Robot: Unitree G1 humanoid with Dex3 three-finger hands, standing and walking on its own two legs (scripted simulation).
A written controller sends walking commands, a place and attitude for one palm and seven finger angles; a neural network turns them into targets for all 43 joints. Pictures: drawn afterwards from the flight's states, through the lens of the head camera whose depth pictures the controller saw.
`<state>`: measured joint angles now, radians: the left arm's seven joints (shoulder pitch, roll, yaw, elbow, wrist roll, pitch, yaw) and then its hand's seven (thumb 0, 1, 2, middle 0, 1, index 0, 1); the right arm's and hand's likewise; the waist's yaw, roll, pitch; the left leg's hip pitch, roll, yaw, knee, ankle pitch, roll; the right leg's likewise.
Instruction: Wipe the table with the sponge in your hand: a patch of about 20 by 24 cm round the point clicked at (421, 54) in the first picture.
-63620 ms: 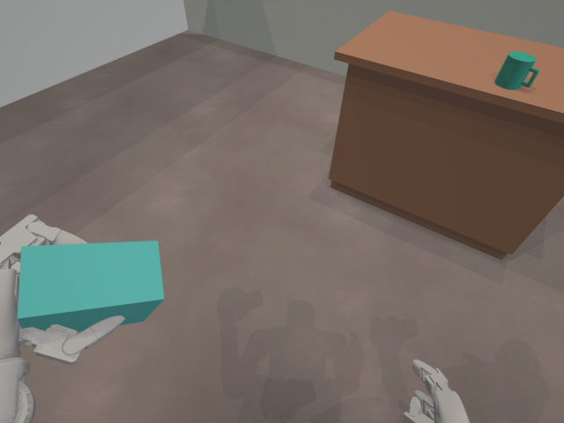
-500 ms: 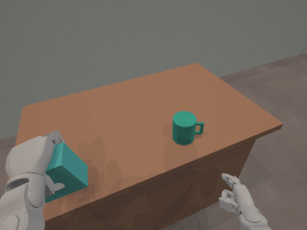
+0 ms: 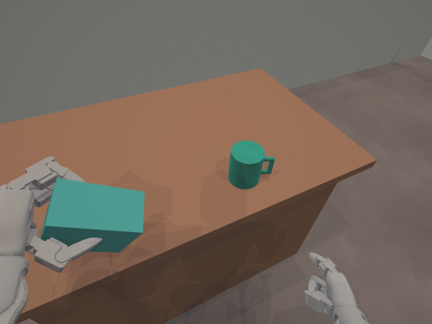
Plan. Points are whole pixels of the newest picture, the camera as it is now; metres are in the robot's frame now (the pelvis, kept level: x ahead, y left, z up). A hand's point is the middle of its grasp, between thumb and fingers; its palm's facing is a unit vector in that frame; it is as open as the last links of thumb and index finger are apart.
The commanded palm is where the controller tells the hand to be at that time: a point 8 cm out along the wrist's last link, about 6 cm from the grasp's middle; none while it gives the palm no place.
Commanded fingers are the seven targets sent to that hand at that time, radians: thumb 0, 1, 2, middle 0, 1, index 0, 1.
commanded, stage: step back with the hand held close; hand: left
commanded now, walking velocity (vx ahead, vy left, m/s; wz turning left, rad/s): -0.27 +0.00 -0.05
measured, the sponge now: (105, 221) +0.23 +0.20 +0.12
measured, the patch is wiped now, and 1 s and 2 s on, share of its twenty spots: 1.00 1.00 1.00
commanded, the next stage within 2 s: stop stepping back and stand still in 1.28 s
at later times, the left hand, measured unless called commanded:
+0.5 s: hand out of the picture +0.16 +0.29 +0.17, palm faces +0.39 -0.84 -0.38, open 10.1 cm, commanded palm +0.11 +0.32 +0.19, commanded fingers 0.00 0.10 1.30 -1.20 -1.60 -1.20 -1.60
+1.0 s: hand out of the picture +0.05 +0.32 +0.16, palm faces +0.42 -0.84 -0.35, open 10.1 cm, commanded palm +0.00 +0.35 +0.19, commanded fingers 0.00 0.10 1.30 -1.20 -1.60 -1.20 -1.60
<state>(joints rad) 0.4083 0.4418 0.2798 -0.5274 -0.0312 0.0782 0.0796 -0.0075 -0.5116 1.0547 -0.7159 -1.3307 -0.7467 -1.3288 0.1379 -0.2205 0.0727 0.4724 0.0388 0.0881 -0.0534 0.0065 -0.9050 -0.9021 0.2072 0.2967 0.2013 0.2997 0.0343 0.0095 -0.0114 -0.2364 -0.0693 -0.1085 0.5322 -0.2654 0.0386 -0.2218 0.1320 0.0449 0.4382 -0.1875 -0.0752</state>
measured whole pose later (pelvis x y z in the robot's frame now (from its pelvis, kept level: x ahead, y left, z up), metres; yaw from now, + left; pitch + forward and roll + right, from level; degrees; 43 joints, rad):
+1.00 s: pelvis -0.16 +0.06 -0.02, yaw +1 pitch +1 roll -5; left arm 0.48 0.42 0.40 -0.63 -0.02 -0.15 0.15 -0.01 -0.53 1.07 -0.72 -1.34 -0.75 -1.34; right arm 0.21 -0.20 -0.01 0.57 0.00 0.01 -0.06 0.01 -0.91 -0.90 0.21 0.30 0.20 0.30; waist -0.02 -0.03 -0.03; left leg -0.54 0.01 -0.02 0.70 -0.17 0.08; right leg -0.49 0.09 0.03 0.90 -0.37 0.02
